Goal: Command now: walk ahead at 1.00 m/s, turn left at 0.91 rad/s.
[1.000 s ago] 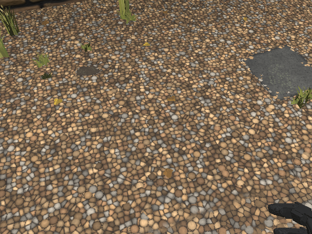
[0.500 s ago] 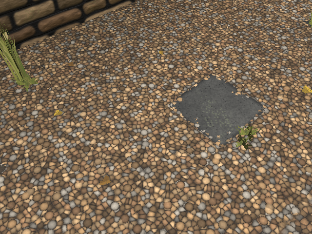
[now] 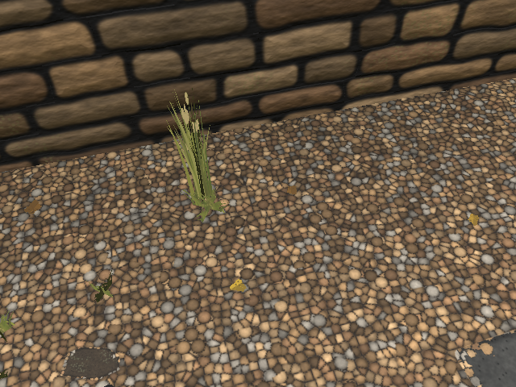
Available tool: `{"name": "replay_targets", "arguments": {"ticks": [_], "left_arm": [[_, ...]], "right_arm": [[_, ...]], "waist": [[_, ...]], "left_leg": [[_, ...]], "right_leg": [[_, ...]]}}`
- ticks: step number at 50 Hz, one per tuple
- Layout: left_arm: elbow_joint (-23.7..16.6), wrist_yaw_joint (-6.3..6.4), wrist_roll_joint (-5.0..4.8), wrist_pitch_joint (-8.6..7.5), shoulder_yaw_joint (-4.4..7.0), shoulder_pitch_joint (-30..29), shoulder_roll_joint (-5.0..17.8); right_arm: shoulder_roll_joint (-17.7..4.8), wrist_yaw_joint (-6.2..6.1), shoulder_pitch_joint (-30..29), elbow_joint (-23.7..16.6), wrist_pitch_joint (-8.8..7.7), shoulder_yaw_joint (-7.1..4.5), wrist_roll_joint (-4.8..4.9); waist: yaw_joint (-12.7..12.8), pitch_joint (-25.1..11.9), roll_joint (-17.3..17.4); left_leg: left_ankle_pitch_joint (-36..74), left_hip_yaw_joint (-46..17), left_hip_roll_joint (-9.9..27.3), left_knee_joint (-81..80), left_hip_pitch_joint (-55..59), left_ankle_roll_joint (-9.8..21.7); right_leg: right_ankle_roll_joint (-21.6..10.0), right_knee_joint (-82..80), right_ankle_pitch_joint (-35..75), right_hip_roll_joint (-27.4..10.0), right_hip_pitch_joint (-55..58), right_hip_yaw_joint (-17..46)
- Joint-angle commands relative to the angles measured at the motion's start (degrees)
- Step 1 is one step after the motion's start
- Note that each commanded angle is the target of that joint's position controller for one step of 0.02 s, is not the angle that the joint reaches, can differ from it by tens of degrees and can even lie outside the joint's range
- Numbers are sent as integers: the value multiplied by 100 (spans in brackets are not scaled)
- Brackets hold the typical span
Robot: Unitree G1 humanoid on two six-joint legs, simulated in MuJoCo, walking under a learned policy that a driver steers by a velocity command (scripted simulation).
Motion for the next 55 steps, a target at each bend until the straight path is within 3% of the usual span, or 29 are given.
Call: {"name": "replay_targets", "arguments": {"ticks": [1, 5, 8, 10, 12, 13, 14, 15, 16, 17, 18, 20, 22, 25, 27, 30, 32, 33, 34, 35, 36, 39, 41, 45, 46, 47, 48, 49, 55], "left_arm": [[-470, -30, 103, 212, 144, 246, 811], [-964, -148, -112, 190, 13, -968, 576], [-1089, -133, -199, 148, 28, -1298, 673], [-1088, -95, -203, 105, 82, -1149, 832], [-754, 34, -144, 28, 269, -40, 1246], [-502, 110, -107, -61, 351, 984, 1407], [-313, 199, 29, -119, 451, 2089, 1710], [-317, 119, 49, -84, 605, 1827, 2196], [-459, 39, -62, 12, 625, 1520, 1758], [-446, 12, -126, 12, 449, 1253, 1119], [-269, -8, -125, 16, 362, 1164, 804], [92, 19, -197, -31, 364, 1502, 835], [235, -19, -271, -78, 418, 1360, 984], [199, -82, -244, -53, 444, 710, 1138], [264, -135, -290, -19, 454, 714, 1142], [387, -137, -376, 68, 502, 959, 1242], [518, -100, -353, 154, 503, 1346, 1221], [522, -77, -294, 185, 491, 1734, 1152], [475, -52, -341, 263, 373, 2464, 717], [653, 14, -369, 487, 375, 2486, 855], [599, 14, -355, 589, 398, 2153, 972], [653, 42, -310, 721, 371, 1756, 830], [778, 73, -326, 787, 348, 1779, 732], [914, 111, -310, 838, 278, 1643, 457], [893, 115, -233, 813, 279, 1498, 538], [802, 130, -137, 764, 303, 1338, 784], [738, 122, -185, 735, 361, 951, 1046], [755, 96, -220, 705, 331, 725, 874], [994, 148, -304, 592, 354, 919, 728]], "right_arm": [[-738, -35, -183, -518, -335, -145, 66], [-811, 2, 52, -547, -379, -223, 116], [-914, 33, 352, -516, -346, -297, 121], [-970, -19, 199, -586, -335, -330, 101], [-1203, -44, 154, -545, -344, -377, 56], [-1155, -31, -95, -601, -385, -360, 91], [-515, -49, -164, -769, -440, -188, 120], [-3, -90, 739, -1068, -420, -26, 404], [-558, -183, 571, -825, -276, -55, 89], [-591, -155, -130, -865, -243, -68, 2], [-494, -102, -497, -953, -231, -45, -38], [-284, 57, -908, -1146, -93, 11, -155], [-117, 126, -715, -1205, 2, 73, -158], [-6, 208, -822, -1339, 28, 192, -128], [8, 244, -1057, -1333, 36, 247, -84], [-98, 214, -1212, -1303, 1, 245, -135], [-195, 156, -1040, -1162, -137, 216, -231], [-465, 114, -891, -1177, -226, 176, -276], [-617, 53, -713, -1290, -219, 169, -265], [-288, -35, -595, -1212, -156, 233, 62], [-206, -78, -794, -1185, -105, 261, 109], [-27, -196, -1358, -1079, -29, 336, -32], [-23, -194, -1360, -982, -25, 317, -72], [-10, -180, -1525, -852, 45, 271, -2], [74, -176, -1451, -816, 67, 283, 18], [195, -155, -1324, -782, 80, 302, 20], [249, -129, -1212, -748, 119, 286, 57], [228, -103, -1229, -635, 138, 276, 24], [77, -122, -938, -187, -29, 190, -12]], "waist": [[517, 304, -645], [-13, 326, -139], [-361, 36, 185], [-237, -118, 243], [243, -777, 159], [813, -1200, 169], [1143, -1936, -310], [459, -3135, -2555], [556, -2991, -1197], [669, -2147, -676], [592, -1393, -330], [571, -746, -607], [220, -680, -680], [-123, -714, -870], [-37, -700, -1052], [26, -576, -760], [60, -596, -365], [108, -785, 235], [290, -1543, 1332], [95, -2115, 1083], [161, -1667, 856], [462, -829, 693], [483, -888, 604], [584, -821, 559], [529, -652, 398], [420, -419, 14], [182, -5, -542], [144, 166, -726], [245, -95, -270]], "left_leg": [[145, -2671, 1560, -2221, -506, 885], [1494, -2132, 1073, -2188, -602, 442], [2570, -2348, 1245, -1813, 429, 222], [3009, -2497, 1328, -1396, 798, 24], [4863, -2322, 1252, 155, 1356, -333], [4596, -2163, 1064, 1432, 1011, -537], [2192, -1725, 832, 3146, 108, -645], [-2034, -991, -22, 5145, -1613, -975], [-1576, -959, 622, 5547, -2125, -894], [-1135, -878, 819, 5217, -2234, -951], [-1007, -780, 955, 4819, -2361, -996], [-1166, -846, 1066, 4248, -2336, -1043], [-1067, -846, 1010, 3617, -1995, -1121], [27, -500, 1071, 1865, -954, -1112], [959, -280, 1061, 988, -141, -1073], [1337, -287, 1143, 252, 283, -952], [1595, -299, 1096, -392, 790, -802], [3718, -873, 1780, -432, 1290, -670], [6556, -2467, 3462, -263, 2191, 181], [6151, -2642, 3491, -350, 2032, 648], [5187, -2496, 3205, -643, 1653, 610], [3894, -1808, 2590, -1121, 568, 102], [3335, -1588, 2374, -1182, 370, -17], [935, -1463, 2062, -1223, -223, -314], [-55, -1500, 1949, -1285, -602, -559], [-733, -1418, 1793, -1172, -939, -803], [-553, -931, 1331, -1078, -576, -925], [-8, -805, 1269, -854, 226, -964], [712, -1055, 1524, -1023, 225, -876]], "right_leg": [[215, -1153, 19, -350, -709, -304], [239, -3516, 2051, -156, -86, -641], [121, -4423, 2531, 155, 33, -643], [42, -5059, 2347, 305, 573, -502], [-133, -5280, 1936, 623, 1650, -633], [-259, -5466, 2345, 315, 2729, -500], [-473, -5071, 2626, -902, 4149, 383], [-1642, -5226, 4708, -2794, 5760, 3492], [-1713, -5163, 4406, -2445, 5273, 3417], [-1549, -5267, 4719, -2025, 4504, 2319], [-1344, -5434, 4960, -1659, 3788, 1598], [-1165, -5751, 5323, -1274, 2985, 936], [-1210, -6010, 5563, -1256, 2409, 648], [-1017, -6321, 5416, -865, 1412, -338], [-821, -6403, 4735, -616, 1062, -695], [-683, -6039, 4030, -750, 1241, -624], [-510, -5171, 3355, -456, 1375, -733], [-325, -4375, 2209, -148, 1163, -970], [-124, -2962, -1240, 398, 566, -1118], [-151, -2569, -1827, 402, 757, -573], [-133, -2414, -1741, 375, 611, -466], [-90, -3133, -1168, 256, 990, -457], [-93, -3642, -868, 389, 1419, -572], [-173, -5230, 542, 506, 2306, -737], [-259, -5585, 801, 339, 2511, -488], [-403, -6020, 486, -228, 2476, 130], [-581, -6310, -309, -537, 1414, 504], [-601, -6595, -867, -588, 607, 610], [-487, -6142, 412, -135, 1575, 72]]}}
